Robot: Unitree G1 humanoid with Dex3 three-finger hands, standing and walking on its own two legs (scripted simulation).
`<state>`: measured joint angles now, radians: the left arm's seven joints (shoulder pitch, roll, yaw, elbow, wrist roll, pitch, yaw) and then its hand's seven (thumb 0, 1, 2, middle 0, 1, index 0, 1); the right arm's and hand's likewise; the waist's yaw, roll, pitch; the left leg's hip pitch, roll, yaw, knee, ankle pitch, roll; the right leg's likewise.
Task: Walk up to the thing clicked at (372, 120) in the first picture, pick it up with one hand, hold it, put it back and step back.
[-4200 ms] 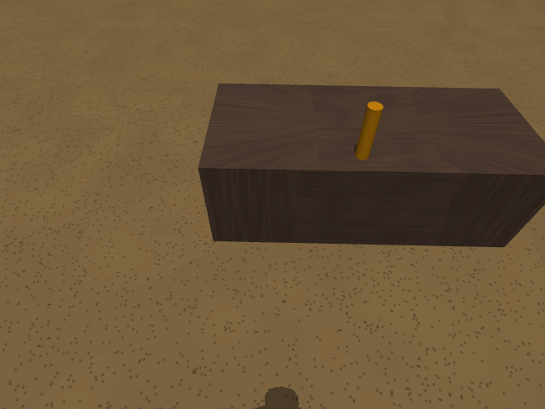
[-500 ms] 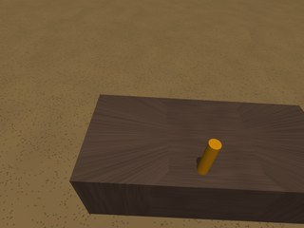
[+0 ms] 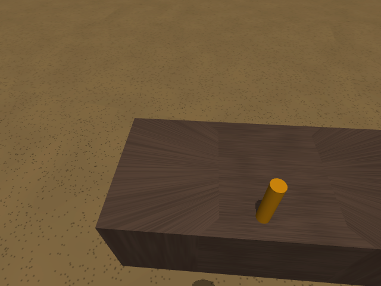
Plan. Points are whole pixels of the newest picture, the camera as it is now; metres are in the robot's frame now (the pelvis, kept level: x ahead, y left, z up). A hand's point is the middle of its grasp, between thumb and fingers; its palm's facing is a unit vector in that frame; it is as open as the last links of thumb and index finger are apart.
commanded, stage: walk up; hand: right
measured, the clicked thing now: (269, 202) +0.45 -0.22 -0.23
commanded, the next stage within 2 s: stand in 0.50 s
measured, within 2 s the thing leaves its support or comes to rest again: neither
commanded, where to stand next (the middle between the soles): +0.07 +0.00 m, yaw -1 degrees
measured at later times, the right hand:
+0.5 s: hand out of the picture +0.07 -0.25 -0.16, palm faces -0.03 +0.94 -0.35, open 7.4 cm
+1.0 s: hand out of the picture +0.08 -0.25 -0.16, palm faces -0.05 +0.94 -0.33, open 7.4 cm
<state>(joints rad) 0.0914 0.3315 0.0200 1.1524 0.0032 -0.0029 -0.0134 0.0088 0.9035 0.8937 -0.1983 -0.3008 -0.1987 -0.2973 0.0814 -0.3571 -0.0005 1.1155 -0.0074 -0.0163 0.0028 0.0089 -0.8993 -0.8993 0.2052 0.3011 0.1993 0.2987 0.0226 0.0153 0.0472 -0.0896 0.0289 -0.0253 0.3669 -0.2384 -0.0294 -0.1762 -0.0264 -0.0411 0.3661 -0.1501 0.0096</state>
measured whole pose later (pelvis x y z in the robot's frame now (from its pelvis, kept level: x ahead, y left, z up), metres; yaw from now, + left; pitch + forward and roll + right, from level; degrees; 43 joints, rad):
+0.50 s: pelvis +0.00 +0.00 +0.00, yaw +0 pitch -2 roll +0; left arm 0.07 0.33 0.03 1.14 0.01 0.01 -0.02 0.01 0.90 0.89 -0.20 -0.30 -0.20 -0.30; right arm 0.13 -0.36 0.00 1.14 -0.01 -0.01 0.00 0.01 -0.90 -0.90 0.20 0.30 0.20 0.30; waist 0.00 0.00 0.06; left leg -0.07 0.03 -0.02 0.34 -0.23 -0.03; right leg -0.17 -0.03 -0.04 0.35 -0.15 0.01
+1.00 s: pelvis +0.00 +0.00 +0.00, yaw +0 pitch -2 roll +0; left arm 0.09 0.35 0.00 1.15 0.00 -0.01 -0.01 0.01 0.90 0.89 -0.20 -0.30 -0.20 -0.30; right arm 0.11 -0.36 0.01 1.13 -0.01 -0.01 0.01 0.01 -0.90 -0.90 0.21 0.30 0.20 0.30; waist 0.01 0.01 0.05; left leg -0.07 0.03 -0.03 0.32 -0.22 -0.03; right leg -0.16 -0.03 -0.04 0.34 -0.14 0.01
